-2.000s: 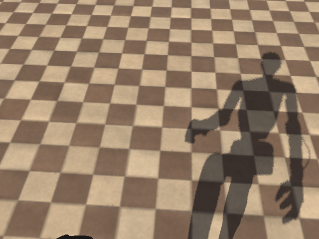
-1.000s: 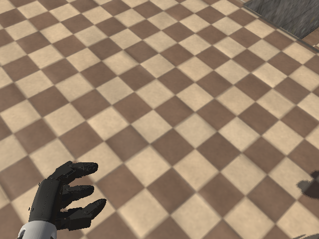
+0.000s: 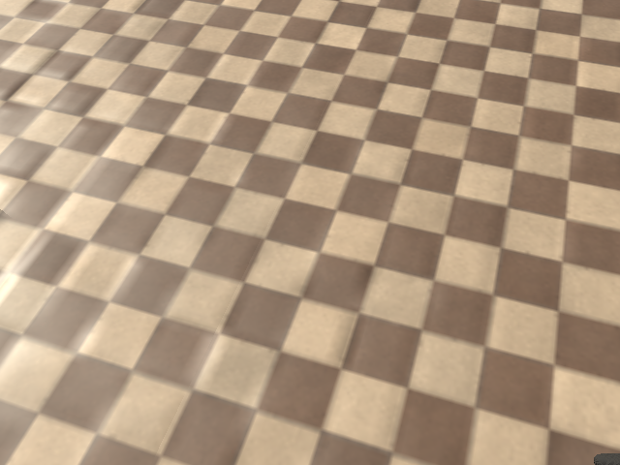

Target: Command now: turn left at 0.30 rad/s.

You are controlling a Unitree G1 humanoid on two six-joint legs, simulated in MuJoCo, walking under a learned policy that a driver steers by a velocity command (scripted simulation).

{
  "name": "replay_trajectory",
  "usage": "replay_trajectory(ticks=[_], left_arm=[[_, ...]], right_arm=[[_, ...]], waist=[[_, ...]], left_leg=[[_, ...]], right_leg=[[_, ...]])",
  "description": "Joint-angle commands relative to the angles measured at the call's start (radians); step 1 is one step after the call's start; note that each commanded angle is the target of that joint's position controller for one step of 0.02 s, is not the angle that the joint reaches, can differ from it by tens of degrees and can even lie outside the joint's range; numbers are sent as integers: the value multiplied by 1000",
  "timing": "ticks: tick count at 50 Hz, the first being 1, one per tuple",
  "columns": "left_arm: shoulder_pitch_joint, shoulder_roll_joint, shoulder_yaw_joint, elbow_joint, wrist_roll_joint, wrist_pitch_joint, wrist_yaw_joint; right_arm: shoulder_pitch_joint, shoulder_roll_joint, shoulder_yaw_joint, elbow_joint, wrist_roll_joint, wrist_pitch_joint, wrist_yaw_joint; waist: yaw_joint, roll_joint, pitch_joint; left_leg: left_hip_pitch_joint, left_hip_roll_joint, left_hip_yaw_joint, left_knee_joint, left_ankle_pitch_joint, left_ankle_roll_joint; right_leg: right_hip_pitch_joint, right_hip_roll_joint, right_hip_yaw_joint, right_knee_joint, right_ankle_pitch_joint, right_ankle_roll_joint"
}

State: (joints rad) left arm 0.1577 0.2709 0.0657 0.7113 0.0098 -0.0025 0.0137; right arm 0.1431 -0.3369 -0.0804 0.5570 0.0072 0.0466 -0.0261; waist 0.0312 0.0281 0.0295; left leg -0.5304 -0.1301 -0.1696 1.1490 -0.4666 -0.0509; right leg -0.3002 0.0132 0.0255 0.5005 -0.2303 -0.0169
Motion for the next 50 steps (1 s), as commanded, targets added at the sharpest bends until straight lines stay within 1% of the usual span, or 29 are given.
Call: replay_trajectory(ticks=[1,3,5,8,9,10,11,12,13,15,17,26,27,29,30,32,33,34,37,40,41,42,43,44,45,46,47,49,50], left_arm=[[-72,119,19,-79,-5,-3,12],[-54,126,21,-68,-4,6,9],[-15,153,29,-52,-11,14,5],[18,142,18,-31,-33,14,3],[54,126,11,-21,-29,3,0],[63,83,-6,-35,6,-14,-11],[52,31,-23,-48,13,-27,-17],[0,76,-16,-41,22,-29,-14],[-29,85,-13,-39,21,-28,-16],[-16,92,-10,-26,16,-16,-11],[0,85,-13,-15,9,-14,-8],[28,78,-14,43,-1,-16,3],[0,105,-8,31,-11,-15,4],[-31,130,2,2,-27,-11,5],[-29,129,6,-9,-31,-7,3],[-23,109,9,-30,-31,6,-5],[-32,103,12,-43,-31,14,-12],[-28,92,13,-51,-35,23,-17],[13,89,12,-56,-33,39,-30],[79,108,27,-64,-42,44,-50],[133,123,42,-51,-40,44,-45],[169,209,72,-61,-31,38,-30],[174,364,96,-107,-1,15,-26],[239,298,80,-109,13,-11,-39],[234,252,68,-96,-11,-31,-40],[201,222,59,-99,-41,-35,-34],[158,212,49,-111,-48,-32,-23],[151,209,42,-127,-33,-32,0],[172,203,40,-125,-29,-37,7]], right_arm=[[5,-35,-9,-53,4,-12,1],[-22,2,12,-57,0,-18,5],[-24,-3,13,-47,7,-21,9],[51,-16,5,6,3,-24,11],[50,-44,3,-2,-7,-25,9],[65,-110,-7,-14,-21,-21,0],[10,-84,2,10,-39,-21,6],[-26,-9,18,-13,-37,-30,15],[-10,12,25,2,-42,-37,20],[9,-21,19,15,-36,-51,23],[29,-8,25,27,-31,-57,19],[44,16,29,52,-27,-56,10],[47,-16,16,47,-25,-53,3],[84,-74,-11,50,-19,-40,-14],[101,-86,-20,52,-17,-31,-21],[90,-71,-21,36,-22,-24,-32],[78,-62,-19,28,-26,-28,-35],[52,-59,-20,26,-23,-35,-35],[-42,-86,-35,20,-4,-46,-31],[-54,-91,-41,29,14,-38,-27],[-27,-69,-37,41,18,-38,-25],[22,-40,-30,43,-2,-42,-20],[-47,23,-6,-41,-48,-48,-18],[-57,-28,-15,-31,-28,-64,-12],[-76,-56,-22,-30,4,-80,1],[-100,-79,-32,-22,12,-94,6],[-123,-93,-39,-14,2,-103,5],[-127,-76,-40,-5,-6,-128,18],[-129,-62,-38,7,-9,-142,23]], waist=[[-29,-145,-83],[-8,-198,-114],[14,-250,-123],[-19,-226,-120],[-9,-184,-137],[16,-4,-186],[54,180,-169],[17,114,-137],[3,90,-122],[-3,76,-68],[1,69,-41],[-8,0,-47],[-24,1,-36],[-44,38,-42],[-47,72,-43],[-57,164,-57],[-61,152,-51],[-45,114,-45],[-15,91,-71],[7,101,-111],[21,53,-128],[22,-141,-110],[-4,-412,-128],[57,-242,-271],[42,-169,-193],[27,-101,-109],[14,-102,-49],[-4,-131,-29],[1,-120,-36]], left_leg=[[-33,58,43,-56,23,-29],[66,97,95,-264,-3,-33],[152,106,141,-431,3,-30],[343,90,170,-793,275,18],[444,141,98,-806,362,52],[545,292,-59,-763,606,105],[401,344,-93,-741,539,189],[346,290,-65,-755,392,184],[330,249,-39,-755,304,150],[286,221,-20,-759,273,122],[266,209,-9,-750,288,114],[317,176,32,-712,363,107],[346,174,42,-701,381,109],[388,235,12,-707,447,150],[398,290,-19,-719,496,187],[408,430,-109,-750,608,283],[410,489,-132,-762,681,322],[410,502,-107,-761,709,324],[368,444,46,-725,726,257],[355,409,161,-614,654,191],[309,370,219,-494,565,144],[113,277,297,-235,295,55],[-216,79,222,54,-247,-28],[-238,100,41,168,-238,-3],[-309,135,25,141,-124,36],[-338,165,31,72,-23,61],[-327,175,32,-8,62,65],[-234,156,45,-111,206,52],[-221,146,51,-159,265,43]], right_leg=[[145,-206,196,-160,298,-189],[166,-193,152,-144,323,-188],[171,-211,163,-133,341,-202],[121,-201,151,-79,336,-157],[55,-190,144,-65,262,-98],[-32,-121,62,54,108,-27],[-16,-69,-9,-2,-85,23],[44,-71,-9,-4,-28,58],[58,-64,-16,-10,30,66],[67,-64,-16,-6,70,66],[73,-67,-12,-13,82,58],[65,-73,-5,-18,130,63],[12,-62,-5,13,149,56],[-84,-43,-8,106,148,46],[-130,-36,-21,162,91,48],[-225,-37,-32,373,-253,52],[-285,-68,-8,496,-360,53],[-309,-94,5,528,-372,53],[-200,-109,-39,418,-234,50],[-46,-44,-128,195,-71,21],[60,-1,-127,85,13,-7],[207,-76,85,-32,326,-79],[313,-357,626,-119,651,-301],[379,-392,697,-195,229,-374],[362,-347,668,-241,-242,-330],[300,-311,642,-280,-531,-275],[239,-289,615,-304,-569,-242],[173,-221,533,-333,-479,-215],[187,-203,500,-332,-400,-209]])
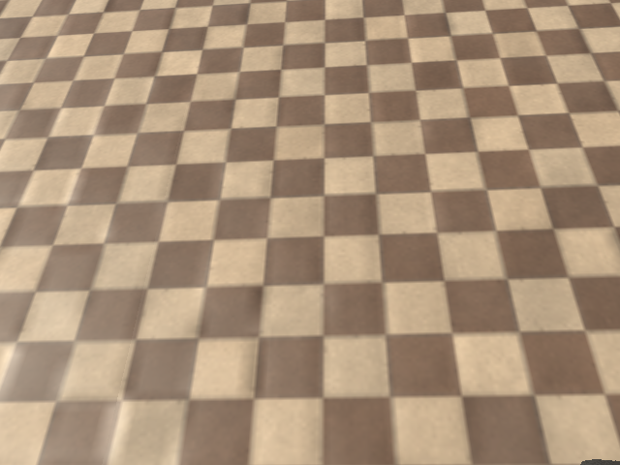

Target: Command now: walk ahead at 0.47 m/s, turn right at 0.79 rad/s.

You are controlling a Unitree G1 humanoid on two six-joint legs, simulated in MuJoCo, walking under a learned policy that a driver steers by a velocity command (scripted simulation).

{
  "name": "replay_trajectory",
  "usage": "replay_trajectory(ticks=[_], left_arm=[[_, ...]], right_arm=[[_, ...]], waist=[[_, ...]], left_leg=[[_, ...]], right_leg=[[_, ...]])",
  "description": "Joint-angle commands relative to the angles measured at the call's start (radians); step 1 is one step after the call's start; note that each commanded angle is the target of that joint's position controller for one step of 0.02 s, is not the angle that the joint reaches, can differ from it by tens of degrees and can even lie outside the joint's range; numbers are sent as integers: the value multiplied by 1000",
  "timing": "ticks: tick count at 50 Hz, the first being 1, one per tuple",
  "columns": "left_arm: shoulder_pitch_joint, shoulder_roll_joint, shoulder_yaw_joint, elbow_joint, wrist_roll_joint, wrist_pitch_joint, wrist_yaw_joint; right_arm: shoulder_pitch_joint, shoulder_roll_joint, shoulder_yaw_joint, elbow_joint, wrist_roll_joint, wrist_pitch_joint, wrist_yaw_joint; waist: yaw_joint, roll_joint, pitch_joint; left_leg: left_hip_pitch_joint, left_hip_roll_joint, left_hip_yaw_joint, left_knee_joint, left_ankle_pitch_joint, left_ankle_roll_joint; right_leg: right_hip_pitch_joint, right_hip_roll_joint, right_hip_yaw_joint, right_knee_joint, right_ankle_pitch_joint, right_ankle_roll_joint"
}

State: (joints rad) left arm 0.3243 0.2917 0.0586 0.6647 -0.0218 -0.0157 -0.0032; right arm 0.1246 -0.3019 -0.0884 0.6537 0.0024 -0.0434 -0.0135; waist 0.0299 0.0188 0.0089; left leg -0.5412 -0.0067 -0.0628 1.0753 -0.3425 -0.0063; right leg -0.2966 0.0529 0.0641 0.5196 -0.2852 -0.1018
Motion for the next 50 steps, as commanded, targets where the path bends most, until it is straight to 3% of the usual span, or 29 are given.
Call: replay_trajectory(ticks=[1,4,5,6,8,13,16,18,19,20,21,22,23,24,25,28,32,35,37,39,40,41,42,43,44,45,46,47,50], left_arm=[[25,172,43,-72,4,-29,28],[75,144,29,-49,4,-40,34],[126,192,48,-7,38,-24,2],[140,167,43,-4,37,-19,-13],[158,142,35,0,30,-23,-27],[200,171,43,27,31,-45,-10],[201,171,39,54,32,-54,1],[162,179,37,71,34,-56,8],[149,191,37,82,35,-59,8],[126,185,35,87,34,-60,6],[129,132,16,62,27,-68,2],[148,28,-9,29,13,-79,-4],[56,82,-5,33,34,-78,0],[2,105,1,28,42,-78,-10],[-19,102,-5,33,51,-78,-23],[-34,64,-22,36,70,-50,-49],[-259,45,-45,-49,80,-43,-58],[-388,6,-73,-103,68,-61,-74],[-418,9,-75,-104,59,-62,-69],[-370,58,-58,-88,64,-59,-45],[-275,97,-42,-64,65,-58,-28],[-102,141,-21,-14,60,-59,-8],[90,184,1,42,63,-59,13],[257,263,28,69,92,-63,33],[171,294,36,54,107,-62,19],[66,198,32,39,88,-57,9],[3,121,14,48,80,-65,6],[-13,90,10,68,85,-71,4],[12,34,-6,133,61,-96,0]], right_arm=[[-101,-86,-27,-74,-6,-60,12],[-103,-56,-14,-54,-5,-68,12],[-56,-24,13,-13,-103,-4,43],[-60,-29,9,-14,-99,21,53],[-109,-54,8,-27,-69,30,59],[-247,-78,13,-63,-50,4,70],[-270,-78,19,-89,-43,-6,78],[-172,-80,19,-81,-41,-10,70],[-50,-95,9,-48,-38,-11,53],[181,-136,-9,18,-41,-18,30],[395,-224,-31,44,-57,-23,6],[447,-297,-42,67,-74,-29,11],[341,-202,-20,64,-57,-30,19],[290,-154,-10,71,-48,-31,21],[270,-123,-2,76,-48,-35,25],[260,-55,27,110,-37,-54,23],[339,-58,33,162,-8,-79,34],[356,-70,31,184,6,-90,25],[374,-118,24,206,14,-92,20],[376,-169,17,219,10,-88,17],[381,-197,12,229,-2,-83,13],[364,-219,7,237,-15,-72,9],[327,-200,9,232,-21,-66,7],[338,-76,33,202,-34,-70,6],[459,18,54,153,43,-67,14],[330,-85,37,159,21,-54,5],[255,-90,33,154,8,-45,14],[229,-68,36,155,1,-35,23],[191,3,45,125,-26,16,51]], waist=[[2,-101,-23],[16,-146,-17],[31,-184,-7],[38,-186,16],[56,-186,49],[111,-153,87],[105,-161,114],[34,-171,94],[-29,-159,25],[-140,-90,-106],[-231,49,-273],[-184,313,-326],[-159,160,-156],[-125,47,-68],[-100,1,-37],[-31,77,49],[-42,36,159],[-51,26,162],[-53,18,139],[-20,35,44],[29,69,-38],[116,82,-134],[210,70,-213],[217,-100,-347],[79,-374,-488],[88,-191,-322],[70,-106,-171],[46,-41,-89],[-24,-83,19]], left_leg=[[-215,19,-44,-126,196,-9],[-200,19,-18,-249,303,-44],[-185,19,50,-218,279,-57],[-185,25,56,-223,275,-66],[-195,40,59,-264,285,-78],[-228,46,71,-424,291,-48],[-174,44,86,-487,222,5],[7,7,118,-542,130,51],[208,-44,144,-551,96,74],[522,-43,122,-539,100,106],[833,167,-148,-587,-260,153],[951,386,-697,-789,-677,214],[814,375,-793,-846,-596,202],[711,346,-599,-816,-454,197],[622,297,-480,-839,-336,196],[476,200,-302,-928,-169,187],[416,135,-135,-1026,200,202],[320,105,-76,-1070,542,200],[367,126,-76,-1088,731,199],[509,142,-72,-943,1103,180],[552,155,-83,-794,1228,163],[525,151,-88,-572,1214,150],[381,113,-77,-310,1028,141],[203,30,-42,70,440,152],[-65,-73,-48,361,-97,132],[-160,4,-44,375,8,146],[-176,48,-36,322,85,143],[-153,77,-27,291,97,137],[-132,134,-14,246,84,117]], right_leg=[[210,-234,421,-347,-271,-116],[215,-213,347,-344,-160,-106],[186,-159,309,-357,-174,-74],[167,-157,311,-367,-175,-73],[159,-173,332,-390,-176,-83],[282,-231,355,-395,-138,-111],[323,-266,350,-394,-17,-119],[290,-268,291,-327,339,-96],[247,-249,240,-194,678,-79],[130,-189,159,82,830,-50],[-109,-105,99,450,597,-24],[-399,65,67,737,-175,3],[-515,29,119,826,-112,-28],[-520,-35,103,811,-16,-33],[-485,-73,79,763,27,-29],[-465,-130,35,693,48,12],[-566,-157,-82,526,162,46],[-339,-122,-138,218,340,60],[-199,-76,-160,122,408,45],[-84,-17,-161,87,344,27],[35,9,-137,82,259,17],[226,15,-115,72,174,12],[462,-64,-69,64,131,9],[662,-325,196,66,-222,4],[785,-555,753,-168,-429,-94],[646,-479,679,-235,-462,-75],[496,-446,494,-231,-324,-66],[376,-418,378,-258,-163,-58],[194,-370,121,-329,-4,-19]])
Over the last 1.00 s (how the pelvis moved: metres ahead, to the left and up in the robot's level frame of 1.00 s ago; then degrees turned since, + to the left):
0.03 -0.04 0.00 -17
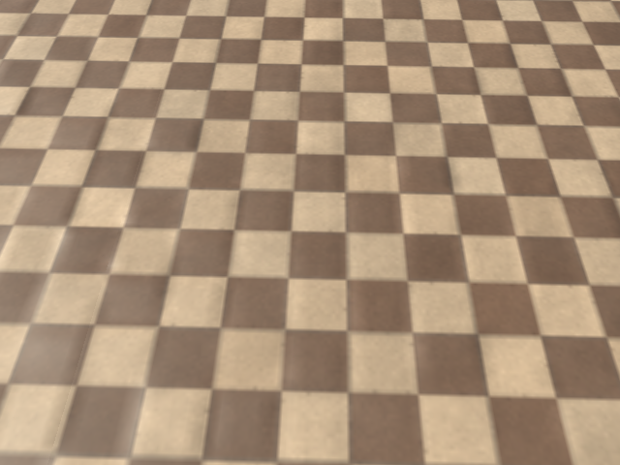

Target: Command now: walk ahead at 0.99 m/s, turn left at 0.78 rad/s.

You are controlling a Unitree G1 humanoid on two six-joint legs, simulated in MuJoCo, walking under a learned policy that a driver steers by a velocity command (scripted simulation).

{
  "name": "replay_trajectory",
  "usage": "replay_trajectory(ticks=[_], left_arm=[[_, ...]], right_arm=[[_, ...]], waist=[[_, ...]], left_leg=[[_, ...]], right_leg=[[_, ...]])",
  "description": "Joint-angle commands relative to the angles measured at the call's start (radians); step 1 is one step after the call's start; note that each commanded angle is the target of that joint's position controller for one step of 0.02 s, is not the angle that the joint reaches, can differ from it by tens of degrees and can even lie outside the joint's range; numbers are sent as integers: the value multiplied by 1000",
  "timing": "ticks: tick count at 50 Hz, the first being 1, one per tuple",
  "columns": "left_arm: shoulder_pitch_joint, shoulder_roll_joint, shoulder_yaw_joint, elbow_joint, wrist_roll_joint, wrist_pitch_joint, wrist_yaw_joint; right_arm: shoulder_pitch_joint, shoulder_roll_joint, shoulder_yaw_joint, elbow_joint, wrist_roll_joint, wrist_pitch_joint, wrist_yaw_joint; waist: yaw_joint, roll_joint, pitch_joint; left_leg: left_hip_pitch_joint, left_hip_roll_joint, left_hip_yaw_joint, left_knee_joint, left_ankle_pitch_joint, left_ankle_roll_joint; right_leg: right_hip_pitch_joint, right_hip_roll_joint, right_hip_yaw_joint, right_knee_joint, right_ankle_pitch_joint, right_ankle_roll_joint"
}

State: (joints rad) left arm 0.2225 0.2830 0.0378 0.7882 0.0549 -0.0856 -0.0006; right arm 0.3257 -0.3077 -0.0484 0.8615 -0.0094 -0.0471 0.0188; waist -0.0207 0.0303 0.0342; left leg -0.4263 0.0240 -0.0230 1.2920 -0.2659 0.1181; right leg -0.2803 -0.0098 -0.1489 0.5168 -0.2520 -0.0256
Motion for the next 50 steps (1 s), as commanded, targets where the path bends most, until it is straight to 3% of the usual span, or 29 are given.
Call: replay_trajectory(ticks=[1,3,5,6,9,11,13,14,15,16,17,18,19,21,23,27,29,31,34,36,37,38,39,40,41,42,44,46,50], left_arm=[[118,29,12,29,-33,-33,-7],[105,26,11,43,-37,-47,-13],[64,20,10,49,-30,-54,-10],[65,69,17,44,-30,-63,-9],[127,123,26,66,-36,-59,5],[146,196,42,52,-34,-32,23],[73,251,60,16,-24,11,31],[56,242,62,9,-15,23,23],[31,116,36,-12,-10,18,3],[128,81,17,-141,-30,-5,0],[54,116,6,-158,-22,-34,4],[9,137,5,-149,-23,-47,5],[-26,124,1,-151,-13,-44,7],[18,103,-10,-128,17,1,5],[11,64,-23,-124,19,30,-10],[-213,18,-45,-187,-25,27,-37],[-277,7,-48,-197,-44,22,-44],[-284,33,-40,-188,-50,17,-46],[-199,103,-13,-151,-45,16,-46],[107,169,18,-48,-49,27,-37],[351,195,40,28,-48,32,-27],[480,235,60,71,-44,45,-15],[340,296,73,59,-24,52,-16],[240,218,73,6,-36,55,-21],[213,169,62,13,-44,53,-18],[192,130,53,24,-39,50,-17],[180,122,41,42,-44,31,-5],[174,152,47,35,-51,8,-12],[209,174,68,29,-64,-3,-17]], right_arm=[[-53,24,8,-105,-17,33,26],[-152,31,18,-162,-21,43,44],[-202,19,21,-177,-12,44,55],[-238,28,32,-217,-10,41,65],[-322,-11,30,-225,-16,30,77],[-217,-55,15,-189,-9,23,68],[117,-132,-25,-98,-5,24,44],[277,-179,-57,-40,-4,30,20],[179,-241,-84,-42,17,45,-2],[99,-355,-99,-98,-23,57,2],[100,-321,-104,-126,-24,57,-8],[83,-249,-91,-105,-19,47,-18],[60,-210,-80,-87,-13,32,-21],[7,-150,-54,-90,-5,-4,-31],[18,-104,-33,-75,2,-38,-25],[110,-92,-29,-38,11,-73,0],[164,-101,-26,-15,15,-84,1],[178,-118,-23,5,0,-87,-10],[157,-171,-29,12,-28,-74,-46],[84,-193,-37,-8,-60,-46,-68],[-13,-212,-43,-34,-61,-33,-73],[-86,-132,-23,-69,-61,-46,-64],[48,-22,8,-136,-7,-70,-33],[-27,-75,25,-154,-27,-90,-34],[-100,-103,25,-169,-32,-101,-24],[-117,-95,32,-176,-41,-104,-19],[-125,-64,48,-204,-76,-64,-9],[-180,-48,64,-249,-79,-33,-3],[-393,-9,90,-332,-36,-37,17]], waist=[[15,-92,28],[-2,-107,76],[-19,-94,87],[-38,-117,112],[-21,-44,120],[-85,-103,21],[-256,-139,-158],[-300,-86,-218],[-201,169,-92],[-54,266,-263],[-100,76,-289],[-68,-63,-128],[-18,-125,-50],[61,-150,-4],[74,-143,21],[-34,-73,84],[-79,-44,75],[-76,-15,62],[4,67,-28],[157,99,-156],[295,73,-202],[325,-80,-216],[107,-413,-284],[147,-143,-258],[112,-6,-144],[60,86,-58],[-14,75,33],[-28,22,81],[59,-46,94]], left_leg=[[-286,119,-44,14,20,-12],[-323,123,-3,-53,114,-20],[-292,77,57,-163,236,-11],[-249,101,67,-302,286,2],[-132,6,203,-506,365,44],[-2,-77,242,-534,289,70],[347,-129,193,-526,154,115],[567,-134,115,-584,67,138],[596,-25,-106,-664,46,172],[860,182,-682,-834,64,384],[850,239,-858,-1025,-165,389],[678,218,-803,-1074,-189,332],[517,173,-703,-1070,-96,290],[294,103,-504,-1062,91,251],[158,53,-372,-1104,160,218],[180,-36,-126,-1176,515,79],[270,0,-93,-1246,618,36],[427,35,-29,-1247,794,-2],[614,96,49,-1076,1295,-59],[607,126,85,-703,1495,-86],[455,104,119,-344,1411,-97],[139,-26,114,107,577,-85],[-379,-179,-10,420,-247,-154],[-444,-93,-125,359,-120,-111],[-409,-36,-138,256,-35,-101],[-343,-1,-110,146,-8,-93],[-264,39,-89,38,-40,-124],[-209,66,-34,-143,-48,-151],[-10,36,41,-575,319,-173]], right_leg=[[164,-287,249,-352,13,-71],[121,-257,99,-389,176,-51],[102,-150,-63,-409,293,-22],[72,-192,-88,-420,375,-25],[190,-186,-163,-404,773,-14],[317,-213,-163,-211,1205,-4],[267,-249,-123,237,1312,-23],[126,-214,-103,566,1026,-15],[-163,-5,-84,968,-37,19],[-523,75,107,1214,-262,64],[-614,22,235,1168,-184,49],[-604,-28,245,1046,-123,40],[-534,-65,243,935,-107,44],[-389,-116,233,811,-105,65],[-312,-153,190,648,-79,77],[-289,-131,74,273,318,8],[-250,-90,29,141,463,-37],[-257,-42,18,63,477,-75],[-176,78,-6,47,340,-108],[67,141,-12,85,218,-134],[283,104,42,28,180,-181],[499,-16,219,112,59,-236],[771,-260,891,-72,-86,-468],[686,-269,996,-234,-222,-450],[509,-247,892,-274,-251,-404],[331,-204,804,-306,-168,-359],[92,-109,666,-333,-56,-321],[-79,-46,577,-377,0,-316],[-180,28,490,-408,270,-235]])
Over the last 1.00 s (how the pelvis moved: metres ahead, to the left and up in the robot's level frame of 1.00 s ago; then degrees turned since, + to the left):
0.75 -0.03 -0.01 3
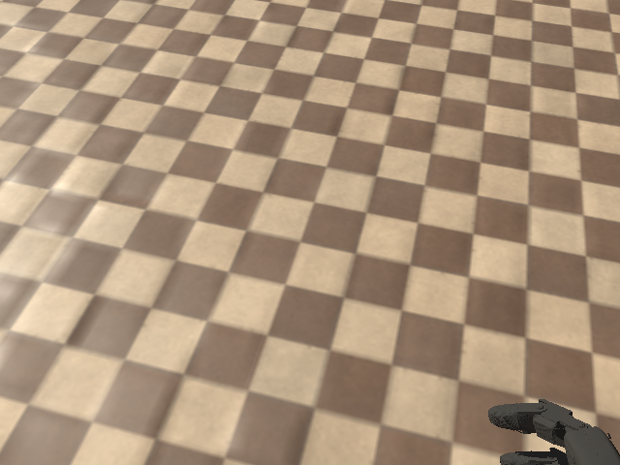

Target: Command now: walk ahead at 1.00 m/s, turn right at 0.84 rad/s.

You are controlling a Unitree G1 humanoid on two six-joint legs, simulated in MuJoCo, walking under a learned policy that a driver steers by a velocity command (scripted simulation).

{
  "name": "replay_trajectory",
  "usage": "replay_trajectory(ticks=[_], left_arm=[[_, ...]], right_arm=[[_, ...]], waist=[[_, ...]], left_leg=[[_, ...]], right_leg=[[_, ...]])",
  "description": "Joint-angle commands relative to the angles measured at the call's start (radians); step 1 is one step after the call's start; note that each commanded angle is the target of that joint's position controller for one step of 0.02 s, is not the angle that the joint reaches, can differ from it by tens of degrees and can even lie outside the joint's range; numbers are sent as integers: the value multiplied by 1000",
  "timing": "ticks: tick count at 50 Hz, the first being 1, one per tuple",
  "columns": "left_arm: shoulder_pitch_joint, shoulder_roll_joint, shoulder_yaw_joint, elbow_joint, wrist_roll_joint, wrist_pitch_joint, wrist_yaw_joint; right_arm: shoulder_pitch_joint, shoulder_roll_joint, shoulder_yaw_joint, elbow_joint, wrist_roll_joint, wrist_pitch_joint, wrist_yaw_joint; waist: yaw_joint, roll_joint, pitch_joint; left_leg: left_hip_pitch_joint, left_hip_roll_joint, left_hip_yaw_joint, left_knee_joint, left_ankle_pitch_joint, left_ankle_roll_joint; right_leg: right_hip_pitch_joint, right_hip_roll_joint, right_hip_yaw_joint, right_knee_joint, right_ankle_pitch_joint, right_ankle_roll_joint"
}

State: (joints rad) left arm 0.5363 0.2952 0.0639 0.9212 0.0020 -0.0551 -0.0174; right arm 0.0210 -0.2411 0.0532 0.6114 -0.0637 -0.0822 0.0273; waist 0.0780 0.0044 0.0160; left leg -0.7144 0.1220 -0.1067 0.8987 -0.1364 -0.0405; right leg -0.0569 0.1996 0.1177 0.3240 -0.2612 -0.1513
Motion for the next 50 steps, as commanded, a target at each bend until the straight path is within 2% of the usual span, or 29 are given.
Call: replay_trajectory(ticks=[1,5,7,8,9,10,11,12,13,14,16,18,20,25,26,27,28,29,30,32,35,38,43,45,46,47,48,49,50], left_arm=[[-81,171,47,-100,-18,-34,-3],[-50,201,62,-98,-13,-24,11],[-112,255,73,-115,-2,-28,9],[-149,189,57,-141,-2,-39,8],[-42,0,12,-183,-54,-36,23],[-67,94,12,-205,-28,-15,34],[-182,141,26,-200,-3,1,39],[-246,137,29,-206,11,12,31],[-282,121,32,-213,22,24,17],[-246,91,32,-263,-57,25,20],[-281,68,24,-303,-71,53,13],[-333,48,12,-344,-45,62,2],[-307,45,6,-335,-24,59,-20],[-229,175,64,-320,-16,73,-47],[-137,215,89,-300,-18,72,-39],[-100,239,103,-285,-30,68,-21],[-207,321,100,-337,-23,65,-2],[-249,337,95,-421,30,40,-19],[-295,303,94,-447,9,36,-28],[-370,228,72,-451,-29,34,-14],[-432,207,70,-459,-15,57,19],[-412,221,81,-451,-19,86,49],[-422,193,79,-454,-24,112,54],[-453,170,71,-468,-30,115,49],[-425,144,62,-461,-27,111,44],[-354,54,35,-443,-21,105,43],[-364,62,32,-511,-42,77,30],[-376,148,46,-496,-37,63,29],[-361,196,61,-467,-26,63,30]], right_arm=[[-100,-75,-12,-85,26,-3,8],[-81,-135,-36,-86,27,-12,-14],[192,-214,-77,-17,33,-24,-40],[404,-283,-106,16,11,-31,-62],[449,-351,-126,23,-40,-28,-67],[418,-335,-140,26,-7,-12,-58],[338,-216,-113,17,4,-11,-53],[305,-142,-94,34,9,-12,-47],[309,-118,-88,53,11,-10,-47],[220,-131,-108,42,64,-17,-54],[137,-97,-108,51,77,-21,-57],[36,-133,-123,45,80,-18,-61],[-2,-195,-146,50,83,-15,-69],[26,-278,-175,60,128,-4,-65],[23,-269,-174,54,127,6,-62],[75,-200,-155,56,103,13,-54],[168,-96,-123,49,35,14,-39],[264,-192,-125,11,60,6,-28],[164,-266,-136,6,77,-1,-24],[82,-242,-134,0,58,6,-42],[91,-208,-133,13,50,28,-43],[80,-143,-116,22,59,37,-40],[44,-140,-125,12,66,55,-31],[100,-151,-141,25,80,52,-26],[163,-180,-159,38,84,54,-30],[260,-235,-174,39,78,58,-38],[216,-323,-184,27,24,45,-29],[101,-289,-183,-14,25,28,-38],[66,-234,-168,-27,44,25,-51]], waist=[[-17,-32,83],[-10,-60,-12],[-167,-57,-188],[-254,-12,-303],[-176,282,-457],[-170,265,-499],[-174,135,-330],[-166,66,-208],[-156,71,-151],[-101,212,-96],[-60,156,-35],[-34,107,35],[-23,114,-9],[39,77,-98],[92,44,-140],[88,-82,-118],[-40,-373,-108],[-54,-316,-423],[-13,-132,-407],[-63,23,-208],[-116,7,-146],[-104,-7,-208],[-84,-122,-172],[-119,-135,-168],[-143,-82,-154],[-149,69,-196],[-87,319,-89],[-58,286,-19],[-60,217,-8]], left_leg=[[316,-81,131,-230,260,-7],[404,-138,106,-404,181,23],[724,-128,79,-407,38,49],[953,31,-51,-386,-158,80],[1251,414,-517,-433,-42,186],[1213,418,-676,-467,66,236],[1069,345,-453,-461,246,206],[945,286,-273,-447,468,186],[882,236,-161,-459,549,166],[824,176,-87,-493,567,158],[684,172,5,-577,476,170],[523,167,117,-639,506,173],[481,110,246,-628,490,145],[578,107,311,-330,753,98],[529,91,316,-148,693,77],[373,23,299,90,180,36],[136,-140,283,472,-579,-21],[-19,-222,29,661,-558,-38],[-20,-170,-50,608,-449,-14],[-5,-121,-57,447,-352,-10],[178,-122,-35,175,-334,-27],[270,-174,-15,-14,-219,-59],[373,-208,-30,-226,-102,-48],[541,-181,-26,-374,-30,-18],[681,-106,-65,-447,-120,20],[791,126,-298,-540,-442,90],[702,272,-708,-754,-786,201],[627,273,-684,-763,-812,215],[597,223,-534,-736,-718,180]], right_leg=[[-354,-190,231,-202,367,-90],[-83,-215,259,-2,682,-24],[-111,-188,244,363,760,17],[-239,-145,195,647,555,32],[-564,-34,48,1002,-306,71],[-673,-104,-8,1128,-273,70],[-710,-167,-32,1089,-176,75],[-710,-191,-52,1043,-139,89],[-721,-213,-54,1012,-142,101],[-714,-271,-29,1018,-124,132],[-677,-306,-53,901,-119,148],[-602,-305,-103,686,-35,174],[-426,-277,-147,466,213,167],[-174,-157,-229,330,234,52],[-32,-129,-227,275,272,13],[107,-140,-149,201,378,-27],[201,-315,168,257,958,-142],[388,-540,670,97,654,-368],[330,-515,655,15,398,-316],[91,-418,513,14,314,-214],[-164,-315,333,44,554,-152],[-207,-275,321,80,627,-117],[-275,-223,389,93,260,-32],[-393,-189,418,109,-204,4],[-538,-137,370,219,-428,40],[-648,-34,185,534,-486,84],[-857,-52,108,719,-310,95],[-890,-163,65,828,-190,115],[-874,-191,25,893,-106,140]])
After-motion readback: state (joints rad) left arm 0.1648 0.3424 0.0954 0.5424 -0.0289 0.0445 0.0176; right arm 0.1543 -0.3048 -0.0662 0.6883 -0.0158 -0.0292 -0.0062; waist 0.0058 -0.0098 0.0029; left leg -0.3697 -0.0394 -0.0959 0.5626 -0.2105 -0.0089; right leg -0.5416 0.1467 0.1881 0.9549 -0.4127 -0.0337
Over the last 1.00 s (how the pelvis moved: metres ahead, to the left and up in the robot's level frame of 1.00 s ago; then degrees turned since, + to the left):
0.96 0.21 0.01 7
